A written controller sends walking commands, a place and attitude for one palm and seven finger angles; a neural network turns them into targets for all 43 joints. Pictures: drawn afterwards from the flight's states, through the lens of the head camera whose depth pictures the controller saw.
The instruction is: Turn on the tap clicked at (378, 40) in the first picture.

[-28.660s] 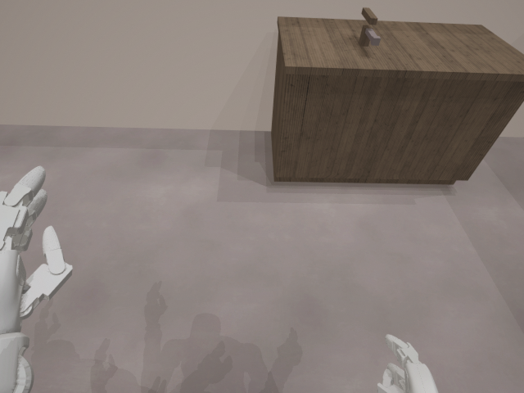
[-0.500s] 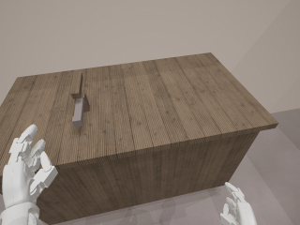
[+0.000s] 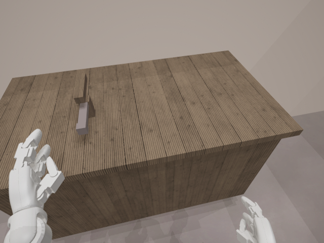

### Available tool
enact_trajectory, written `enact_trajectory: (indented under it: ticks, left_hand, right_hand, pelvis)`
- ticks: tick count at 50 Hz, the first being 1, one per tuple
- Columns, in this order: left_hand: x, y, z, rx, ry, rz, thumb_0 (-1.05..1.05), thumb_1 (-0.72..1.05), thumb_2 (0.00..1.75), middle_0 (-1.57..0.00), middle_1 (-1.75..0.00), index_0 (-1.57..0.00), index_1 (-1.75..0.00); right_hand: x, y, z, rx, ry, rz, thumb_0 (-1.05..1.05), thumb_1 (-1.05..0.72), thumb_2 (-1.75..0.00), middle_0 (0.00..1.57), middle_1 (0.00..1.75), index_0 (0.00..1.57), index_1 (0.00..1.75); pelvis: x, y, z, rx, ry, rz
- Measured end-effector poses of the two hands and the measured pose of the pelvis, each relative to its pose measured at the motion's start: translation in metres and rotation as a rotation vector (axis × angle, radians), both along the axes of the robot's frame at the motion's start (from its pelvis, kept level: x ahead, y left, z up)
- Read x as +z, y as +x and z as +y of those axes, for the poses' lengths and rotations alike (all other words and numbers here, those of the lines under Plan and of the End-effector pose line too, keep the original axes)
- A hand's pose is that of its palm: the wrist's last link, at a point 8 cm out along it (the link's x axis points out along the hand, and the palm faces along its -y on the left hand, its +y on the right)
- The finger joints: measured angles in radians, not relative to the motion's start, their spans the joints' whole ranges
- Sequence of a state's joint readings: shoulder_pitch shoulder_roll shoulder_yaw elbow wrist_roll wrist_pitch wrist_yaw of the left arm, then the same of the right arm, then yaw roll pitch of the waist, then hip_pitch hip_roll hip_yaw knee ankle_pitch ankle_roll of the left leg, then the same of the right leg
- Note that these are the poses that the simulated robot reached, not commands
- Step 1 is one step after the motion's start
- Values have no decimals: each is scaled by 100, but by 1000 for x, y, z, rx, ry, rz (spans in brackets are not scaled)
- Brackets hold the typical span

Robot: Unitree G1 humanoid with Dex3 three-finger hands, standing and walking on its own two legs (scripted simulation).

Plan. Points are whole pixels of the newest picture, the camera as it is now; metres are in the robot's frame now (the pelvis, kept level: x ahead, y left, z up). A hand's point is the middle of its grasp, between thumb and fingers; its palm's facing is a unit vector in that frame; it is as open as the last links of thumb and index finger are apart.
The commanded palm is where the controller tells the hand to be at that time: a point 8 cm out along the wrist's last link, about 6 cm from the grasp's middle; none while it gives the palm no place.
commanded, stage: reach beside the lever's end, fingers flat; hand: left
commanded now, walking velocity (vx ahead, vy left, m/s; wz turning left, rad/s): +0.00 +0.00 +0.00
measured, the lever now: (82, 128) +0.41 +0.30 +0.03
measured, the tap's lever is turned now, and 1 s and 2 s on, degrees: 0 0 0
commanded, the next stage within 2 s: push the lever round in 1.84 s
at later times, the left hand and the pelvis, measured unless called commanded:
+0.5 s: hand (63, 163) +0.25 +0.26 +0.09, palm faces +0.54 -0.84 -0.09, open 7.5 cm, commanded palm +0.21 +0.30 +0.09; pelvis +0.00 +0.00 +0.00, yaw -1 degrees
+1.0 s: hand (64, 148) +0.31 +0.30 +0.07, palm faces +0.57 -0.82 -0.08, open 7.7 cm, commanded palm +0.27 +0.33 +0.06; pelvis -0.01 -0.01 -0.01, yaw -1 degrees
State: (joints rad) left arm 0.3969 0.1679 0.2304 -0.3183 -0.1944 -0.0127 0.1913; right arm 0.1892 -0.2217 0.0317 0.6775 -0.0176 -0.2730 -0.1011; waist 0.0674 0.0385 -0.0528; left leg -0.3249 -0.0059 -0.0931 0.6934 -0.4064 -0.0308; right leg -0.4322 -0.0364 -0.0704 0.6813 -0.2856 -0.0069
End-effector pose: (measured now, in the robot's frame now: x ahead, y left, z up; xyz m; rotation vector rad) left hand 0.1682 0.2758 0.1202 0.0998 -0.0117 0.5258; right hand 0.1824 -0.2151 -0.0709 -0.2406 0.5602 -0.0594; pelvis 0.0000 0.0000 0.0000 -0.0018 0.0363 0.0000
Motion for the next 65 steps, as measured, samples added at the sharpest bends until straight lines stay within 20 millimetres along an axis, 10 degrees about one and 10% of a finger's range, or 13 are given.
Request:
enact_trajectory:
  ticks: [34, 65]
  left_hand:
    - [-33, 59, 22, 41, 0, -10, 2, 90, 90, -18, -24, -18, -24]
    - [-68, 136, 70, 66, -23, 9, 2, 90, 90, -16, -16, -16, -17]
  right_hand:
    - [-26, -33, -25, -81, -23, 131, 2, -91, -89, 20, 30, 20, 30]
    - [-58, -111, -52, -208, -90, 393, 1, -91, -89, 20, 30, 20, 30]
  pelvis:
    - [-8, -10, -5, -12, 9, 66]
    - [-25, -17, -1, -32, 4, 183]
